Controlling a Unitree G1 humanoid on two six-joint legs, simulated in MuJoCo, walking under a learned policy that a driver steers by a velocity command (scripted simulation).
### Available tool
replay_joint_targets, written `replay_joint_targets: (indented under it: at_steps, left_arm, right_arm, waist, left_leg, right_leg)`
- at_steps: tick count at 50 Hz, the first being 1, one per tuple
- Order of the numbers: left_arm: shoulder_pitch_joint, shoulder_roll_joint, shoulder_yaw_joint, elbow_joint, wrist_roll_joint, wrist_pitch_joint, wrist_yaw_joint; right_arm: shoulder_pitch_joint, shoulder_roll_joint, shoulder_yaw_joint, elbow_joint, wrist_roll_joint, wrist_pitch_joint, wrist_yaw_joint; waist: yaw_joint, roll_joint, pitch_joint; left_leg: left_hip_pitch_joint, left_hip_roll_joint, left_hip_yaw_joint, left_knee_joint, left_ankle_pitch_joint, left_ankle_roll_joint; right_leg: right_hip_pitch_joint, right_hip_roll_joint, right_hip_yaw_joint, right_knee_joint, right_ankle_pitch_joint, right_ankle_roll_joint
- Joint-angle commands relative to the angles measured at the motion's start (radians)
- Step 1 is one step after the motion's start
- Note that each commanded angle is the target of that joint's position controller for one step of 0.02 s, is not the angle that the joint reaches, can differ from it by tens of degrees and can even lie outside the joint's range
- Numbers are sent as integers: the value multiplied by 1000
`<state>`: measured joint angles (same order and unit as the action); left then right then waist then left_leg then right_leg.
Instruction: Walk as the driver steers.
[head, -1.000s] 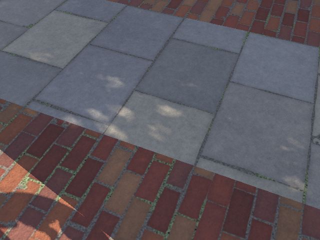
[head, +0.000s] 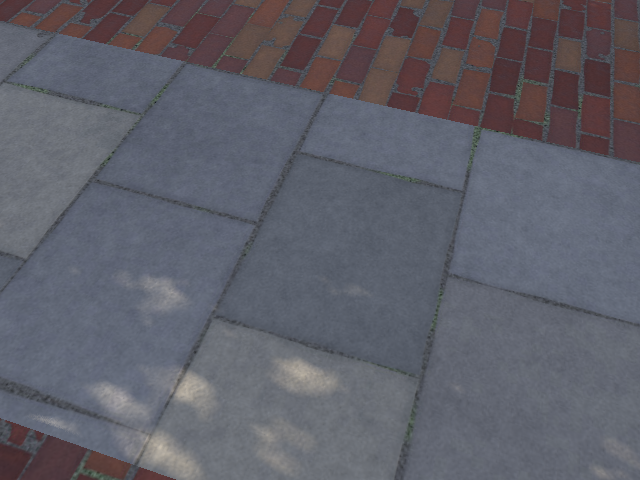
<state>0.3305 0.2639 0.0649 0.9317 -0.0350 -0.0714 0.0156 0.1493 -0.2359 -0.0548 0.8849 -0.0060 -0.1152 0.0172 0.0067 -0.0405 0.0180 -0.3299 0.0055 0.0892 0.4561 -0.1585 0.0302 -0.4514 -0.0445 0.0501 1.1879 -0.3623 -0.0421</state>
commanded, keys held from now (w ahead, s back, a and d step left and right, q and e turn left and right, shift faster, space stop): w+e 1.00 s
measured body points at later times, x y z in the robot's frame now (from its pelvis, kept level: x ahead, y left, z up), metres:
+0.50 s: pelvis +0.25 -0.08 -0.01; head +0.28 -0.10 +0.43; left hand +0.47 +0.13 -0.12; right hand +0.24 -0.37 -0.15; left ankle +0.14 +0.11 -0.63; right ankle +0.30 -0.17 -0.74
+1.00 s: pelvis +0.53 -0.14 -0.01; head +0.55 -0.15 +0.44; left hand +0.73 +0.07 -0.13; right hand +0.55 -0.46 -0.09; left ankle +0.65 -0.09 -0.74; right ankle +0.33 -0.17 -0.66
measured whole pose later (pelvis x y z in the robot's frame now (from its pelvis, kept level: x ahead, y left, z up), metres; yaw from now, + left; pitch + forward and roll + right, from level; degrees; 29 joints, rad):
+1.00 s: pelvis +0.53 -0.14 -0.01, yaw -35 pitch +2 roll +1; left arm 0.36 0.28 0.07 0.76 -0.03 -0.04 0.02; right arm 0.08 -0.26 -0.06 0.76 -0.01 -0.13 0.02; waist 0.04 -0.03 0.01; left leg -0.41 -0.03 0.02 0.53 -0.16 0.03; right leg -0.31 0.06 0.15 1.10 -0.48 -0.04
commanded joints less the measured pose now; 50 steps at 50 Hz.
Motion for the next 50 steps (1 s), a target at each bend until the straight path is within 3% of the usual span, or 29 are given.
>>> replay_joint_targets:
  at_steps: [1,4,9,12,15,18,19,20,21,22,23,24,25,26,27,29,31,36,40,43,44,45,46,47,48,49,50]
  left_arm:
    - [35,24,21,-68,0,18,1]
    - [-24,26,28,-109,8,38,2]
    - [-168,20,22,-163,14,30,-26]
    - [-279,11,12,-210,16,28,-47]
    - [-338,21,11,-255,12,32,-64]
    - [-272,67,34,-271,14,38,-72]
    - [-152,101,55,-244,10,38,-71]
    - [23,170,94,-194,8,40,-58]
    - [120,278,120,-173,5,48,-35]
    - [81,323,114,-212,14,28,-43]
    - [98,225,86,-211,21,14,-54]
    - [58,184,73,-208,22,3,-53]
    - [-22,151,62,-226,18,-2,-52]
    - [-86,119,51,-242,21,-2,-48]
    - [-111,105,44,-255,30,-2,-43]
    - [-99,124,47,-254,25,-8,-33]
    - [-60,152,54,-246,21,-11,-18]
    - [6,156,56,-228,15,-2,-1]
    - [53,154,57,-205,8,6,1]
    - [40,158,60,-210,12,18,11]
    - [24,150,57,-217,12,23,11]
    - [8,120,45,-229,16,23,9]
    - [2,67,24,-253,33,21,4]
    - [156,5,6,-279,1,10,3]
    - [160,112,21,-252,-13,9,7]
    - [51,171,36,-261,-6,15,6]
    - [-6,166,38,-272,6,20,8]
  right_arm:
    - [27,-84,-21,-14,-7,-13,-3]
    - [45,-122,-35,6,-10,-17,-16]
    - [80,-159,-45,19,-7,-3,-35]
    - [129,-181,-52,30,4,11,-40]
    - [160,-200,-60,41,19,31,-38]
    - [129,-239,-72,29,31,49,-40]
    - [108,-247,-73,23,35,58,-42]
    - [108,-232,-66,16,32,61,-43]
    - [130,-137,-35,-16,-13,50,-38]
    - [174,-66,-8,-73,-1,6,-24]
    - [32,-161,-28,-91,44,-28,-13]
    - [-10,-165,-29,-108,58,-43,-10]
    - [0,-155,-29,-88,37,-43,-19]
    - [15,-167,-39,-78,18,-34,-24]
    - [32,-168,-43,-77,14,-18,-22]
    - [30,-144,-43,-88,1,5,-22]
    - [-36,-125,-38,-114,-9,15,-26]
    - [-208,-95,-21,-168,3,5,-14]
    - [-268,-121,-23,-206,14,-10,4]
    - [-221,-157,-35,-205,16,-26,12]
    - [-155,-167,-43,-189,15,-32,10]
    - [-48,-197,-58,-164,5,-37,4]
    - [115,-253,-72,-148,-9,-37,-4]
    - [208,-325,-90,-115,-20,-23,-1]
    - [185,-229,-69,-129,5,-19,4]
    - [136,-161,-51,-145,10,-11,0]
    - [81,-144,-41,-151,2,-2,-2]
  waist:
    - [2,152,-35]
    - [9,109,2]
    - [-27,89,34]
    - [-69,75,69]
    - [-80,87,87]
    - [-14,134,15]
    - [60,130,-50]
    - [140,93,-143]
    - [126,-130,-205]
    - [43,-252,-364]
    - [115,-80,-321]
    - [93,-60,-206]
    - [42,34,-143]
    - [4,30,-108]
    - [-21,12,-97]
    - [-34,18,-84]
    - [-21,19,-55]
    - [43,-42,-9]
    - [65,-56,1]
    - [32,-91,-12]
    - [-4,-103,-33]
    - [-56,-91,-103]
    - [-122,11,-247]
    - [-51,377,-371]
    - [-66,298,-315]
    - [-91,189,-184]
    - [-72,114,-110]
  left_leg:
    - [148,270,-229,-300,50,145]
    - [149,278,-132,-332,142,160]
    - [212,259,10,-340,189,136]
    - [286,281,56,-328,186,130]
    - [386,309,85,-276,242,112]
    - [423,309,134,-85,674,80]
    - [398,285,161,87,802,61]
    - [270,239,179,331,734,22]
    - [-49,161,171,679,74,-28]
    - [-385,-34,-50,946,-453,-61]
    - [-498,13,-172,988,-386,-34]
    - [-535,53,-159,931,-291,-5]
    - [-464,101,-166,847,-212,-3]
    - [-384,129,-168,762,-171,-10]
    - [-321,143,-173,725,-145,-17]
    - [-290,131,-155,643,-105,-46]
    - [-319,110,-145,525,-17,-74]
    - [-267,39,-140,168,242,-79]
    - [-224,14,-159,61,237,-60]
    - [-145,2,-161,21,116,-32]
    - [-57,-9,-142,-10,100,-15]
    - [116,14,-149,-23,106,17]
    - [387,180,-305,1,60,78]
    - [711,405,-783,-96,-138,242]
    - [683,421,-881,-148,-348,233]
    - [555,378,-711,-162,-337,184]
    - [420,336,-573,-177,-219,155]
  right_leg:
    - [-161,-105,49,6,88,-8]
    - [-236,-111,63,-65,187,1]
    - [-257,-95,13,-326,392,10]
    - [-270,-86,-42,-437,394,1]
    - [-276,-69,-82,-503,300,-25]
    - [-103,18,-167,-528,154,-77]
    - [57,71,-198,-573,164,-107]
    - [332,112,-176,-631,220,-146]
    - [600,-114,174,-649,278,-216]
    - [842,-304,761,-852,45,-417]
    - [822,-293,718,-926,58,-354]
    - [716,-259,563,-910,136,-311]
    - [560,-212,439,-905,236,-273]
    - [434,-175,352,-915,323,-251]
    - [358,-152,316,-938,359,-244]
    - [289,-130,271,-964,436,-252]
    - [263,-112,234,-978,466,-249]
    - [234,-59,199,-969,316,-187]
    - [293,-93,275,-900,272,-172]
    - [346,-116,349,-813,309,-153]
    - [342,-97,354,-764,354,-139]
    - [306,-41,324,-642,412,-108]
    - [170,25,240,-361,283,-69]
    - [-200,160,129,-36,-211,1]
    - [-332,78,160,110,-218,9]
    - [-362,40,141,140,-122,13]
    - [-324,1,105,120,-45,17]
